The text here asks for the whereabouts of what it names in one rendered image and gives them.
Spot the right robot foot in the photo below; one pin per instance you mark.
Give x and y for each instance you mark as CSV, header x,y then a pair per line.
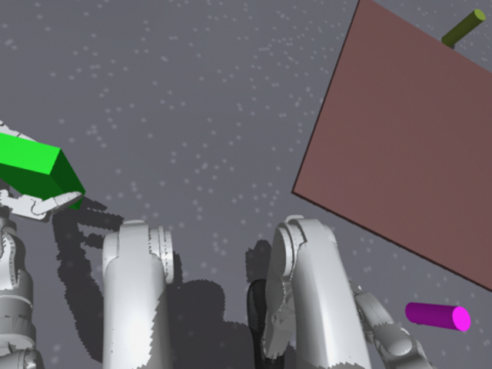
x,y
257,309

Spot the left robot hand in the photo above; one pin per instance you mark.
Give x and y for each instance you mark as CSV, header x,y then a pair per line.
x,y
27,206

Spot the right robot arm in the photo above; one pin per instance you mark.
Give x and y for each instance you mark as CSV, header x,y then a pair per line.
x,y
399,350

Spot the left robot arm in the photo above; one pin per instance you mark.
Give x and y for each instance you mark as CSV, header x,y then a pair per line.
x,y
17,332

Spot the right robot hand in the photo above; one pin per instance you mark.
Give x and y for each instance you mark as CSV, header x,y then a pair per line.
x,y
371,312

